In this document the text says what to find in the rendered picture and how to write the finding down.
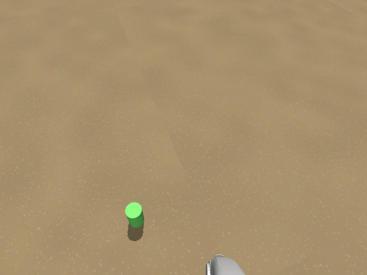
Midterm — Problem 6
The can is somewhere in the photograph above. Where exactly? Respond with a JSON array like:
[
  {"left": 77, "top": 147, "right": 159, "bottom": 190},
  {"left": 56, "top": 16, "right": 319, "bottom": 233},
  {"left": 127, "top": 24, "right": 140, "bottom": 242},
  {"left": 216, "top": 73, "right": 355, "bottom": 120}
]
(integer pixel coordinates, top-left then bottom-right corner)
[{"left": 125, "top": 202, "right": 144, "bottom": 227}]

